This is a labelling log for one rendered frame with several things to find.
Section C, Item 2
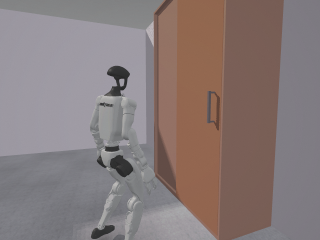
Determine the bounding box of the wardrobe door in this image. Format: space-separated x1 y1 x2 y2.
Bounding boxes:
157 0 178 191
176 0 225 236

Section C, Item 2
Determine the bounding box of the right robot forearm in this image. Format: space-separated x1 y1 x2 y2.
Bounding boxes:
127 128 149 170

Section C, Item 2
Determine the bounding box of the left robot shin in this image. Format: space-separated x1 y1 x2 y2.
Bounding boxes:
97 182 124 230

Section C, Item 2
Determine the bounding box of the handle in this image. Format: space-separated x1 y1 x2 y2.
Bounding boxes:
207 91 215 123

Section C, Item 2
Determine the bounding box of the left robot upper arm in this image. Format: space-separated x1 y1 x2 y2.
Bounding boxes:
89 95 103 131

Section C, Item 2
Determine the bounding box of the left robot hand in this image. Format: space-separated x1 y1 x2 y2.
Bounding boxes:
97 148 105 158

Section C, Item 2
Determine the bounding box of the right robot hand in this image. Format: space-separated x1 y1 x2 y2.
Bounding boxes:
140 166 158 195

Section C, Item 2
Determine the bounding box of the right robot upper arm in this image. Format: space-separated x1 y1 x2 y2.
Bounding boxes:
121 97 137 140

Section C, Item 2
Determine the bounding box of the left robot foot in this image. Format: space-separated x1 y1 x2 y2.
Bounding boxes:
91 225 115 239

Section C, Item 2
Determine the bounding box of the left robot forearm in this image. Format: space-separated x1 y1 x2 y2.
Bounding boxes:
90 128 105 151

